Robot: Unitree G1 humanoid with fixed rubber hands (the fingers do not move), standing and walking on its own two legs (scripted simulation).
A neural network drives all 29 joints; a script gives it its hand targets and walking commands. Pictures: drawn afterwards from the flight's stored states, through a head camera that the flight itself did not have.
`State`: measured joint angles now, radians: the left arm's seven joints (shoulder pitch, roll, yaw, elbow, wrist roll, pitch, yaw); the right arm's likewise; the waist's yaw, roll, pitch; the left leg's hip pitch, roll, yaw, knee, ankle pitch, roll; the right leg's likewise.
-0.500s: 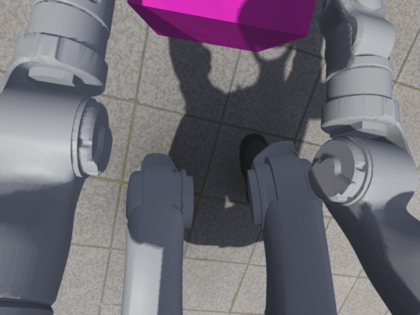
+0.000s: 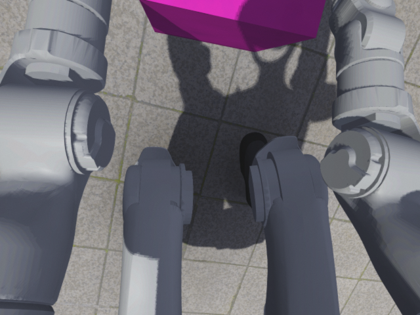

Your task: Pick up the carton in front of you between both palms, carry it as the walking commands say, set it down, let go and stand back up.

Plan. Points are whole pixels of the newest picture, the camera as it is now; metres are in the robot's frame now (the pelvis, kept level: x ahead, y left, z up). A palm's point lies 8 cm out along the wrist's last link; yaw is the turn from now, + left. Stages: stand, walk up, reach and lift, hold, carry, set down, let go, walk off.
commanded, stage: set down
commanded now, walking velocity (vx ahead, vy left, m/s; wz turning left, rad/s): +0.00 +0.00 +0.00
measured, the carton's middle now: out of the picture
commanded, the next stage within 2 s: let go in 1.60 s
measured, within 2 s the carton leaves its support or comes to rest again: neither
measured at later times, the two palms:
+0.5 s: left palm out of the picture +0.58 +0.15 -0.21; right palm out of the picture +0.53 -0.22 -0.19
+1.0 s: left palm out of the picture +0.62 +0.14 -0.04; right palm out of the picture +0.54 -0.23 -0.04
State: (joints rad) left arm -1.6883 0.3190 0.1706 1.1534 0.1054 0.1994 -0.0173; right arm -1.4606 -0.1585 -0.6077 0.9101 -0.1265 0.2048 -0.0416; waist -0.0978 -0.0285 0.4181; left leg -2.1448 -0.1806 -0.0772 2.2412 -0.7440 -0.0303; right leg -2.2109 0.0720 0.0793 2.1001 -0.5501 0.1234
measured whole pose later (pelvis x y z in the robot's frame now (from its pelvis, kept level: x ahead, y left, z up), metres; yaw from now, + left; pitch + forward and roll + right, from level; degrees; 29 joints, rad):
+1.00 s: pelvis -0.01 +0.01 +0.06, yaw -3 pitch +42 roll -3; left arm -1.68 0.54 0.02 1.13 -0.09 0.27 -0.01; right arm -1.49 -0.23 -0.37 0.91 0.11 0.24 -0.18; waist -0.12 -0.01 0.24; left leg -2.07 -0.07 -0.03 2.01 -0.66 0.01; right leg -2.15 0.01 0.03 1.87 -0.45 0.07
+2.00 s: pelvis +0.04 -0.02 +0.32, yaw +0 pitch +38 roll +1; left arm -0.79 0.26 0.26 0.74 0.10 0.15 0.01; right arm -0.66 -0.15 -0.25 0.60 -0.10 0.16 0.03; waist -0.07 -0.02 -0.03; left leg -1.22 -0.06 -0.07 0.88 -0.32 -0.02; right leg -1.29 -0.02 0.02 0.82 -0.20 0.01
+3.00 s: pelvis +0.12 +0.00 +0.39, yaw -2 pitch -3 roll -1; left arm 0.22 0.21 0.05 0.42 0.01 0.12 -0.07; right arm 0.22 -0.21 -0.04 0.42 -0.01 0.14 0.06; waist -0.01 0.01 0.06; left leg -0.05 -0.02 -0.05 0.45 -0.34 0.01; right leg -0.15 0.00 0.04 0.43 -0.23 0.02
